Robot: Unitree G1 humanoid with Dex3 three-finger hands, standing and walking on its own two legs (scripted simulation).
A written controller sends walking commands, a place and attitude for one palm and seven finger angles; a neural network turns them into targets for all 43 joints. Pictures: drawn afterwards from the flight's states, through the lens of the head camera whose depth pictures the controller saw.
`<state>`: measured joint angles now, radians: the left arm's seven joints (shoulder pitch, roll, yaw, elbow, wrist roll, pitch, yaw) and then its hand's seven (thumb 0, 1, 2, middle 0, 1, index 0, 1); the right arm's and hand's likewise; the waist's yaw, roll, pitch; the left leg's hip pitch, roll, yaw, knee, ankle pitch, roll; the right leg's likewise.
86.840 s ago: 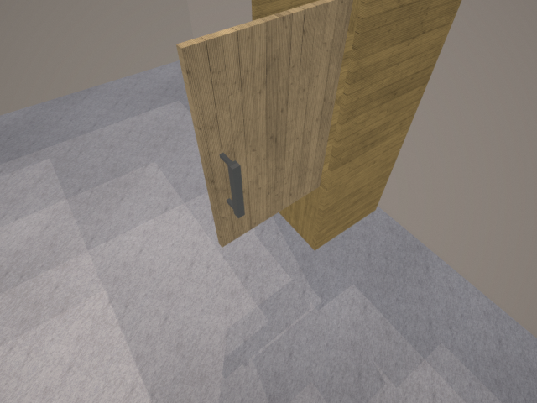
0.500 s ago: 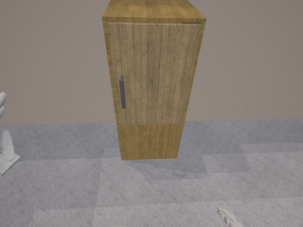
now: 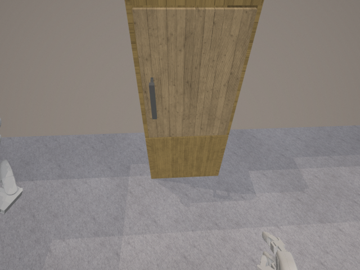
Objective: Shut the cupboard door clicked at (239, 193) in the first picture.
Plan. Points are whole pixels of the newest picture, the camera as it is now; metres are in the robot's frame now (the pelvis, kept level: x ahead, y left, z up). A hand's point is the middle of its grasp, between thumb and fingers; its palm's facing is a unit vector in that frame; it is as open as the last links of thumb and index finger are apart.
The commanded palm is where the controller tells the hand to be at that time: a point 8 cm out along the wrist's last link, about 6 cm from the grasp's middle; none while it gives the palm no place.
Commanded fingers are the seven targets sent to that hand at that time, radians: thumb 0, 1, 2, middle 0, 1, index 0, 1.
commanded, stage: stop stepping back and stand still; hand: left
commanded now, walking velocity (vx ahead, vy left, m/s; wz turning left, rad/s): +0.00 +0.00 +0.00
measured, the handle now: (153, 99) +0.77 +0.14 -0.08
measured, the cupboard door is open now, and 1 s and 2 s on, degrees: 0 0 0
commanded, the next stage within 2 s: let the arm hang, fingers relaxed in 0.48 s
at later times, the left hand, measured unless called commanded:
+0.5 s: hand out of the picture +0.19 +0.29 +0.16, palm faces +0.43 -0.79 -0.44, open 7.4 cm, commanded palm +0.13 +0.32 +0.18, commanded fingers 0.00 0.90 0.90 -0.20 -0.30 -0.20 -0.30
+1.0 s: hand out of the picture -0.05 +0.21 -0.17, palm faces +0.02 -0.98 -0.18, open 7.0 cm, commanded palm none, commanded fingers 0.00 0.90 0.90 -0.20 -0.30 -0.20 -0.30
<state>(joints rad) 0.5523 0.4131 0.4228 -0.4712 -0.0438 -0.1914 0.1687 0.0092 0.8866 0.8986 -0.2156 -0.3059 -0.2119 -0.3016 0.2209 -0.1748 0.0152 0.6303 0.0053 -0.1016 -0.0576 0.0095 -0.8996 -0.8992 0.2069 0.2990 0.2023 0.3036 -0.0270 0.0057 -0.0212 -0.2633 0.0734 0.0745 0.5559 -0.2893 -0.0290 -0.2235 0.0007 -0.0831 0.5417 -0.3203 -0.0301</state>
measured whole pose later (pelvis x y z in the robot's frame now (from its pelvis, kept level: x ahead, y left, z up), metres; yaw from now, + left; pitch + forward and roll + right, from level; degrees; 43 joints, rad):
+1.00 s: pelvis -0.04 +0.03 +0.01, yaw +1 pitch -1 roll -1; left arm 0.31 0.20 0.01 1.03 0.02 0.04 0.01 -0.01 0.98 0.90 -0.21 -0.30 -0.21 -0.30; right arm 0.29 -0.20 0.01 1.05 -0.03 0.04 -0.01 0.01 -0.90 -0.90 0.20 0.30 0.20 0.30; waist 0.00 -0.03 0.06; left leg -0.27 0.03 0.07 0.48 -0.19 0.02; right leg -0.22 -0.04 -0.09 0.46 -0.22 0.00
